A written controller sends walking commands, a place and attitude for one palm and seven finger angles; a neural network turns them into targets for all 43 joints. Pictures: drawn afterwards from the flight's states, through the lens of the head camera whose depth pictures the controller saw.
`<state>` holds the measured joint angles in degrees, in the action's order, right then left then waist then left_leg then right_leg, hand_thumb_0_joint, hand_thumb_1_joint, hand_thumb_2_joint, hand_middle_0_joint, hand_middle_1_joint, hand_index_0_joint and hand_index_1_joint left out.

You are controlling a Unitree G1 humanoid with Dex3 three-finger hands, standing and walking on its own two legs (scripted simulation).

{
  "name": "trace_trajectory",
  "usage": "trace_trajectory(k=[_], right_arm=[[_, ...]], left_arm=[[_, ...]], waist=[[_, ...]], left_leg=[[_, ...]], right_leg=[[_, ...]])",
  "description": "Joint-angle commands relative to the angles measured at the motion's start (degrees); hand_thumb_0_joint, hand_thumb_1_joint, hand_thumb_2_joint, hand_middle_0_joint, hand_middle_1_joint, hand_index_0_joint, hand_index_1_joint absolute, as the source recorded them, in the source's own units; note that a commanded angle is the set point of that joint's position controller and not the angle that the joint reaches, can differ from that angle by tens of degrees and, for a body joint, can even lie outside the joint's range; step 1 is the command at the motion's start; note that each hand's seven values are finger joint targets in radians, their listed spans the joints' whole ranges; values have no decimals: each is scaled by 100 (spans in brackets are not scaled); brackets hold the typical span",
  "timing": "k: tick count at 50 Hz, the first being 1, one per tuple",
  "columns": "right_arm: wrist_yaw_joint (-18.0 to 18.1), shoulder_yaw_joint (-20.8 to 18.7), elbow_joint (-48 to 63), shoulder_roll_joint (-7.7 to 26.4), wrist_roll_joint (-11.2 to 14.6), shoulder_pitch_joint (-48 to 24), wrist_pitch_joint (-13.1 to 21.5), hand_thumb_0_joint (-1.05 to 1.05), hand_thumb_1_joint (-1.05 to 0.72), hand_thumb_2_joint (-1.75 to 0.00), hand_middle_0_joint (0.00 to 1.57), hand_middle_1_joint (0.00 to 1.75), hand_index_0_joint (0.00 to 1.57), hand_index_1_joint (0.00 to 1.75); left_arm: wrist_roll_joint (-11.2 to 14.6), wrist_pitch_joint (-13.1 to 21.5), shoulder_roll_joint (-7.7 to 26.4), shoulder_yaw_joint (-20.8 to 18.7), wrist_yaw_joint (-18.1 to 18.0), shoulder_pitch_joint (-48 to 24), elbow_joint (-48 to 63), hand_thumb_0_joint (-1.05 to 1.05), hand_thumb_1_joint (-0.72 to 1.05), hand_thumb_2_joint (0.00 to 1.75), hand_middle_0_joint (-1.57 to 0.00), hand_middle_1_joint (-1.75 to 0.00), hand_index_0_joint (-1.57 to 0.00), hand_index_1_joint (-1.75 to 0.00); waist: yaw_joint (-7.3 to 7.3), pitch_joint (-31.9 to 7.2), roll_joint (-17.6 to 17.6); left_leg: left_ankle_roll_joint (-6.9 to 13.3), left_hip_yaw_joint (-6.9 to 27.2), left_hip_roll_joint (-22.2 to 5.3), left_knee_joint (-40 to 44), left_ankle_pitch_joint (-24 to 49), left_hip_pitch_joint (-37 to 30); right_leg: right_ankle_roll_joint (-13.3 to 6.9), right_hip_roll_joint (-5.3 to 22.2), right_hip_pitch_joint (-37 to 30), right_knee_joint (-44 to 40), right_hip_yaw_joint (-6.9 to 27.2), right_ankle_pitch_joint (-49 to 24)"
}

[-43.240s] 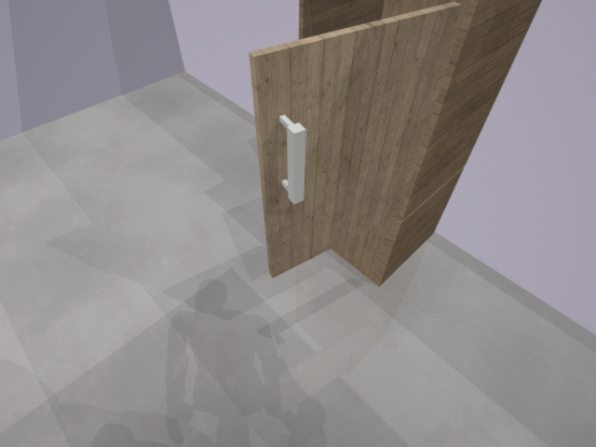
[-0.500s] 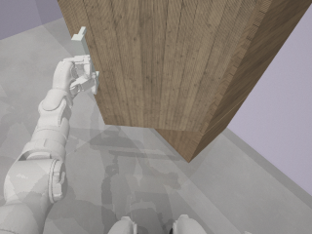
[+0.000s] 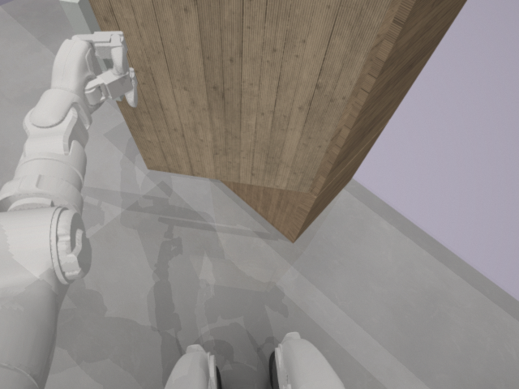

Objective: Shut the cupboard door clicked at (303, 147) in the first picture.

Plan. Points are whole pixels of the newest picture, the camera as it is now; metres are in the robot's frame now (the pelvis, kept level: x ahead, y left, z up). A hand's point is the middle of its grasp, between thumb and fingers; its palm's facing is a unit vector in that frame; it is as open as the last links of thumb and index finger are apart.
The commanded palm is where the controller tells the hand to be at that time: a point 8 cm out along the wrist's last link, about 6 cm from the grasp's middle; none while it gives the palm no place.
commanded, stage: push the door shut along its arc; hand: left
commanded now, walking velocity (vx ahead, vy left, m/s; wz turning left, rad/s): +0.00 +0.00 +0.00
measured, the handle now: (103, 44) +0.61 +0.17 +0.12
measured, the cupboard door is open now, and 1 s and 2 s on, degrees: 35 25 24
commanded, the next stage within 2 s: pull the fist back off the door in 0.82 s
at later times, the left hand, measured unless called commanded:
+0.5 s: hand (155, 54) +0.58 +0.09 +0.13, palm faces -0.34 -0.94 -0.01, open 3.1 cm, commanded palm +0.60 +0.13 +0.13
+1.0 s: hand (176, 32) +0.62 +0.06 +0.14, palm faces -0.27 -0.96 +0.08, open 3.0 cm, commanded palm +0.62 +0.08 +0.13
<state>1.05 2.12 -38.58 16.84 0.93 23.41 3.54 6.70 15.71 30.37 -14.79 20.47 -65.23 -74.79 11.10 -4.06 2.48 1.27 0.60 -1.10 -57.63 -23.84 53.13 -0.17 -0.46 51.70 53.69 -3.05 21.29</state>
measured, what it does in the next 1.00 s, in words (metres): stands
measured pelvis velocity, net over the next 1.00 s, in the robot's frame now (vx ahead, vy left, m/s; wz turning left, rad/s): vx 0.01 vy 0.00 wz -0.02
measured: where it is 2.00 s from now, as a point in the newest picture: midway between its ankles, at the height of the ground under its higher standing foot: outside the picture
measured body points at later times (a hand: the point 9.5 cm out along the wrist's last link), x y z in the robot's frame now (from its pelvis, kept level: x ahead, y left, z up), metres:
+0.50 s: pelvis +0.01 +0.00 -0.01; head +0.16 +0.01 +0.41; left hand +0.59 +0.15 +0.13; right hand -0.03 -0.27 -0.11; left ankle +0.03 +0.10 -0.67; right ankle +0.04 -0.12 -0.67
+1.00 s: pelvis +0.01 +0.00 -0.02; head +0.19 +0.01 +0.39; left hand +0.63 +0.12 +0.13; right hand -0.07 -0.25 -0.11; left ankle +0.03 +0.10 -0.67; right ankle +0.04 -0.12 -0.67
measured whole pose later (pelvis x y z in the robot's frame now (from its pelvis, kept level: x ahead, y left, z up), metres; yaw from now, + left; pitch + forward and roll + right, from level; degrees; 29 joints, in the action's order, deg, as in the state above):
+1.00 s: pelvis +0.01 +0.00 -0.02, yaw -1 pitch +28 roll -4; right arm 0.1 2.9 -38.7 15.4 -2.8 27.0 2.5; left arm 0.6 6.9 34.3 -17.8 16.7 -86.6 -82.1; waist 17.2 -4.3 4.3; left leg 1.0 1.9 -2.4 -64.2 -26.8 65.1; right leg -0.4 -1.8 62.8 58.3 -4.1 23.2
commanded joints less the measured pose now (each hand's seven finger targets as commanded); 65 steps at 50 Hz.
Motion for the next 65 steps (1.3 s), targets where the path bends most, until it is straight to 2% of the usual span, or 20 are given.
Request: trace_trajectory(k=[1,2,6,8,12,15,19,25,33,39,46,47,50,52,53,55,57,60,63,65], right_arm=[[92,-390,238,1056,-3,965,85,0,-90,-90,20,30,20,30],[82,-391,233,1038,-7,954,84,0,-90,-90,20,30,20,30],[110,-368,181,1070,-18,1041,44,0,-90,-90,20,30,20,30],[117,-357,205,1042,-29,1059,46,0,-90,-90,20,30,20,30],[113,-345,181,1049,-44,1081,35,0,-90,-90,20,30,20,30],[107,-359,145,1048,-83,1132,45,0,-90,-90,20,30,20,30],[132,-359,123,1072,-105,1179,35,0,-90,-90,20,30,20,30],[147,-336,38,1071,-135,1272,-5,0,-90,-90,20,30,20,30],[123,-306,109,1052,-219,1462,-88,0,-90,-90,20,30,20,30],[114,-352,62,1057,-247,1531,-132,0,-90,-90,20,30,20,30],[138,-330,-146,1066,-255,1552,-81,0,-90,-90,20,30,20,30],[35,-219,102,909,-353,1870,-39,0,-90,-90,20,30,20,30],[-299,-297,190,876,-561,1963,-56,0,-90,-90,20,30,20,30],[-512,-349,254,795,-731,1972,-58,0,-90,-90,20,30,20,30],[-588,-387,214,813,-774,2017,-75,0,-90,-90,20,30,20,30],[-690,-485,153,833,-735,2035,-170,0,-90,-90,20,30,20,30],[-670,-509,169,869,-624,1971,-272,0,-90,-90,20,30,20,30],[-557,-491,220,878,-528,1897,-343,0,-90,-90,20,30,20,30],[-509,-464,290,818,-520,1810,-294,0,-90,-90,20,30,20,30],[-536,-474,306,763,-518,1725,-266,0,-90,-90,20,30,20,30]], left_arm=[[59,332,868,-20,219,-3375,1363,0,90,90,-130,-150,-130,-150],[79,306,735,93,260,-3443,1421,0,90,90,-130,-150,-130,-150],[39,180,1189,-219,274,-3599,1188,0,90,90,-130,-150,-130,-150],[5,183,1036,-70,259,-3742,1245,0,90,90,-130,-150,-130,-150],[-136,85,1226,-98,253,-3900,963,0,90,90,-130,-150,-130,-150],[-172,107,1126,9,318,-4065,1066,0,90,90,-130,-150,-130,-150],[-151,19,1248,-59,431,-4341,1063,0,90,90,-130,-150,-130,-150],[-270,-131,1326,-76,403,-4561,732,0,90,90,-130,-150,-130,-150],[-552,-202,1692,-278,320,-4760,524,0,90,90,-130,-150,-130,-150],[-616,-254,1505,-67,397,-5217,738,0,90,90,-130,-150,-130,-150],[-522,-414,1118,207,510,-5586,471,0,90,90,-130,-150,-130,-150],[-192,-553,1370,-969,-636,-5522,591,0,90,90,-130,-150,-130,-150],[-502,-541,787,-910,-2182,-5002,766,0,90,90,-130,-150,-130,-150],[-968,-159,576,-798,-3002,-4902,1388,0,90,90,-130,-150,-130,-150],[-1262,29,580,-687,-3191,-4812,1417,0,90,90,-130,-150,-130,-150],[-1536,177,254,-204,-3171,-4644,1401,0,90,90,-130,-150,-130,-150],[-1430,99,226,-120,-2945,-4445,1221,0,90,90,-130,-150,-130,-150],[-1062,24,452,-449,-2718,-4454,1222,0,90,90,-130,-150,-130,-150],[-863,342,634,-744,-2737,-4131,1581,0,90,90,-130,-150,-130,-150],[-917,572,379,-603,-2774,-3574,1509,0,90,90,-130,-150,-130,-150]], waist=[[379,-3020,621],[407,-3072,669],[446,-2936,523],[504,-2941,617],[575,-2852,600],[591,-3141,920],[670,-3340,860],[794,-3079,835],[860,-3321,887],[978,-3560,1035],[1193,-3187,1092],[913,-3341,1307],[861,-3545,968],[718,-3795,1250],[739,-3909,1136],[769,-3809,1149],[739,-3676,997],[665,-3566,803],[478,-3560,645],[382,-3354,526]], left_leg=[[48,472,-40,580,1557,-2520],[56,446,-31,554,1573,-2547],[81,422,-35,484,1585,-2268],[92,431,-11,463,1628,-2299],[105,370,-11,345,1560,-2015],[75,440,-28,257,1858,-2376],[93,432,-25,173,1971,-2342],[98,457,-51,76,1926,-2153],[110,438,-25,-96,2193,-1989],[112,446,-45,-188,2226,-2178],[149,450,-57,-216,1895,-2103],[79,569,-140,-122,1874,-1745],[2,629,-147,-27,2027,-1797],[-30,529,-105,-114,2295,-1943],[-45,560,-110,-127,2469,-2059],[-64,493,-99,19,2455,-2245],[-35,407,-49,230,2135,-2190],[0,339,-4,464,1912,-2145],[23,243,35,577,1983,-2107],[9,171,51,625,2006,-2008]], right_leg=[[-114,-183,-463,-622,154,-1027],[-107,-190,-461,-629,158,-1056],[-96,-205,-516,-613,156,-1118],[-109,-216,-429,-581,134,-1111],[-85,-216,-426,-563,179,-1141],[-116,-228,-201,-478,134,-1233],[-106,-247,-262,-424,126,-1376],[-111,-256,12,-376,68,-1258],[-134,-289,-14,-183,26,-1503],[-119,-304,157,-175,18,-1513],[-120,-326,552,-238,-59,-1166],[-90,-246,274,-305,23,-1174],[-5,-224,127,-227,-47,-1246],[-13,-220,82,-177,-22,-1432],[-22,-232,82,-114,-54,-1514],[-44,-238,-50,-249,-26,-1556],[-63,-249,-416,-453,9,-1527],[-53,-261,-830,-653,51,-1569],[-39,-258,-1258,-709,109,-1839],[-29,-247,-1353,-725,115,-1949]])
